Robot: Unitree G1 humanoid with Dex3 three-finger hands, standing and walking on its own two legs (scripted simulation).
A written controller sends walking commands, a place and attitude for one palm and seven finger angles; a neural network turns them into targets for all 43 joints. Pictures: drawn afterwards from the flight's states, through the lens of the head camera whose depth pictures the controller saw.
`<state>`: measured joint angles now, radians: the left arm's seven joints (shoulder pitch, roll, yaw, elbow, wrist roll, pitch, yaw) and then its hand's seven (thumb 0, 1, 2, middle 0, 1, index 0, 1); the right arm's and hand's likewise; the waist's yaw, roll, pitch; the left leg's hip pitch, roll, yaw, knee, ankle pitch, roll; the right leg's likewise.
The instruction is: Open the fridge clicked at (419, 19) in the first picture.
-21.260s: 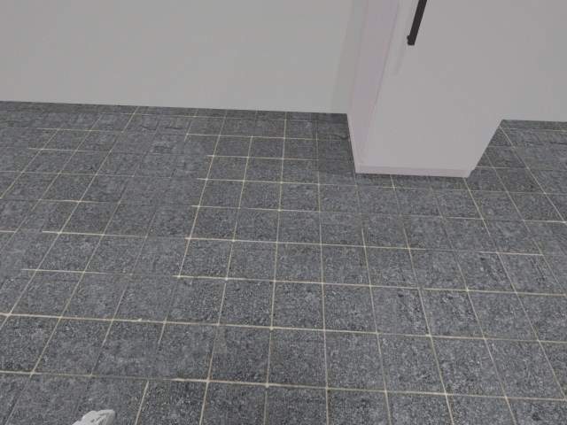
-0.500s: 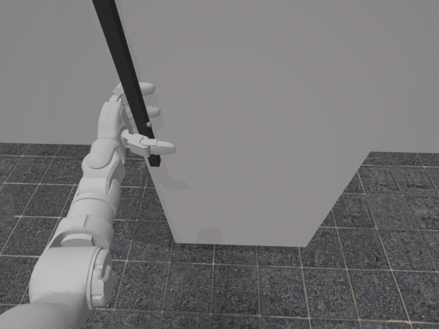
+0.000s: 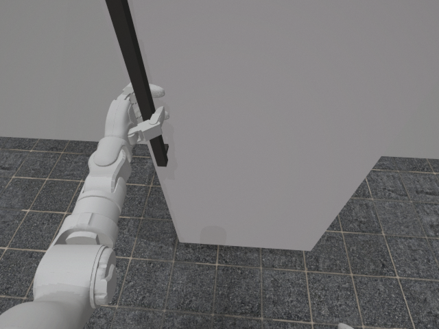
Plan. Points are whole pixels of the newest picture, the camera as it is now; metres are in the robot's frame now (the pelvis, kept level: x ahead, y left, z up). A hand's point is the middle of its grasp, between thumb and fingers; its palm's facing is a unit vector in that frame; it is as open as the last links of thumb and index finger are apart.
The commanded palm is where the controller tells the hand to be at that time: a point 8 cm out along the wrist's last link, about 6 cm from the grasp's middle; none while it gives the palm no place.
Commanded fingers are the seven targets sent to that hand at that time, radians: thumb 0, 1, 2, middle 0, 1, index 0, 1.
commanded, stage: grip the handle and tug to test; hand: left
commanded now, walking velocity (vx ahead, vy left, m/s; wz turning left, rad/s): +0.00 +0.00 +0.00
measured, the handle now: (147, 93) +0.50 +0.15 +0.16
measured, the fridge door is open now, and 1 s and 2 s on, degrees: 0 0 23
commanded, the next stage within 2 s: pull the door a little, standing still in 0.74 s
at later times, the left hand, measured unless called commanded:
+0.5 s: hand (156, 124) +0.45 +0.13 +0.13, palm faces -0.05 -1.00 -0.01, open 5.6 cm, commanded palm +0.40 +0.17 +0.13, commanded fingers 0.00 0.90 0.90 -0.45 -1.40 -0.45 -1.40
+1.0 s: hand (155, 125) +0.44 +0.13 +0.13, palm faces -0.07 -1.00 +0.00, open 5.8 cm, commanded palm +0.40 +0.18 +0.13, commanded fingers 0.00 0.90 0.90 -0.45 -1.40 -0.45 -1.40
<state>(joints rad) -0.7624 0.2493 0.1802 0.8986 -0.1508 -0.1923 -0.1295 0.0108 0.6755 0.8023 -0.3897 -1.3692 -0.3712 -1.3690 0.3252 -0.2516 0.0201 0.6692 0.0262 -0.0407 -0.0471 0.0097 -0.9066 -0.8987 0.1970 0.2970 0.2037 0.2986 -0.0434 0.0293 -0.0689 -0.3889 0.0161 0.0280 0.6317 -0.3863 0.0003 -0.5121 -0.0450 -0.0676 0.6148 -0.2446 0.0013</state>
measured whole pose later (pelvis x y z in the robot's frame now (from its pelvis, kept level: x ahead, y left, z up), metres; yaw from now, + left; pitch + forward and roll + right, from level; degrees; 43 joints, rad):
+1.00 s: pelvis +0.03 +0.00 +0.01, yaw -2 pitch +7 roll -1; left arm -0.51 0.20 0.18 0.52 -0.15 -0.03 -0.14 0.02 0.74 0.79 -0.34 -1.39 -0.33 -1.39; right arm 0.28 -0.24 0.01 0.61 0.03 -0.01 -0.05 0.01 -0.91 -0.90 0.20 0.30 0.20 0.30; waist -0.03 0.04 -0.09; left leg -0.28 0.03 0.05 0.55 -0.40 0.00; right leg -0.41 -0.02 -0.05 0.54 -0.26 0.01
